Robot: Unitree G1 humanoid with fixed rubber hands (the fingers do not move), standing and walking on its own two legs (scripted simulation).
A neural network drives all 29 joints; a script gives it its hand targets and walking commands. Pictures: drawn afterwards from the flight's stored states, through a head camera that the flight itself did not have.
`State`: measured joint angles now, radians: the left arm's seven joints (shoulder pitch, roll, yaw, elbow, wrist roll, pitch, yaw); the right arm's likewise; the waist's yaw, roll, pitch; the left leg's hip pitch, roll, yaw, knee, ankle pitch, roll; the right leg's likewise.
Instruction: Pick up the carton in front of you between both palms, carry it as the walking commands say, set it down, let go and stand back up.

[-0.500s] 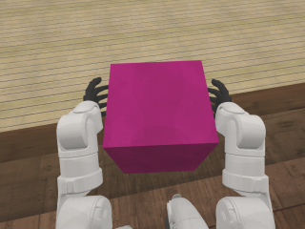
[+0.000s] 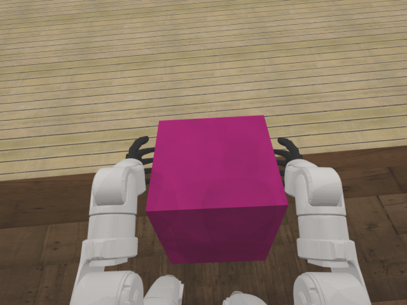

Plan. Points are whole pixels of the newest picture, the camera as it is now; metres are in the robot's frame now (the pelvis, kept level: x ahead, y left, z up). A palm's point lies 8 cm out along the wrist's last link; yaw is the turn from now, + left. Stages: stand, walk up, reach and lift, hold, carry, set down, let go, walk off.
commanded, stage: carry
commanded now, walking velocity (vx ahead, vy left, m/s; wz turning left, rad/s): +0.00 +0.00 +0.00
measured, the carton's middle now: (214, 194) +0.33 +0.00 -0.02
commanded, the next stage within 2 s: none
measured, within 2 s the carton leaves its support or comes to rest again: neither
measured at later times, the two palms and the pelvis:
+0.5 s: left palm (168, 99) +0.63 +0.14 -0.04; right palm (275, 110) +0.59 -0.16 -0.05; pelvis +0.27 +0.04 -0.19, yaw -3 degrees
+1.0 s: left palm (161, 94) +0.89 +0.24 -0.27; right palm (231, 84) +0.94 -0.06 -0.26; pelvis +0.58 +0.03 -0.35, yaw +1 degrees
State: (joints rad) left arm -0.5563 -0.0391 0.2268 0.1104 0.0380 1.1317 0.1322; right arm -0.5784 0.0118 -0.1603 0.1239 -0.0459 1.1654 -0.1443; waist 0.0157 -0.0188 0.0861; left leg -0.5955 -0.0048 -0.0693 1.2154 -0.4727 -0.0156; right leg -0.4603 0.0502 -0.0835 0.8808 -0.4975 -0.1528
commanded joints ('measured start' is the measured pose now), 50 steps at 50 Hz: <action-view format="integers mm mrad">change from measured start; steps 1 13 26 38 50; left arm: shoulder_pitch -664 -589 -839 -726 -862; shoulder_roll -1128 -1033 -822 -1021 -1203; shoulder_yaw -683 -850 -521 -601 -782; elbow -161 -225 -159 -62 -2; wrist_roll -449 -492 -312 -280 -555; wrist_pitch -51 -124 50 -10 -89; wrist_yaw -280 -278 -178 -188 -273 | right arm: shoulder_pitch -682 -480 -1004 -803 -618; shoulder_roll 1220 954 1016 1182 918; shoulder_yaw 693 676 630 599 384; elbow -171 -279 -182 -105 -12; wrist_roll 424 301 590 541 216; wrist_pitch -112 -166 9 -83 -137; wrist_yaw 197 202 235 280 252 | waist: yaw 62 51 -49 -171 36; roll -146 -50 64 110 -15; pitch -695 -480 -507 -452 -522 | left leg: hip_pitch -230 320 419 515 -131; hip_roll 1 -96 285 -76 25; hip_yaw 43 217 -576 -91 22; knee -62 -691 -612 -190 116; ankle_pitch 13 1022 985 896 298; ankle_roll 7 62 176 108 64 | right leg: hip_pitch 807 181 -269 -53 325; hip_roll -299 -40 -94 57 -300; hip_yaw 410 83 218 -69 597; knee -121 91 408 -380 -145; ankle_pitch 1304 592 172 875 1117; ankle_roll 56 40 140 94 -190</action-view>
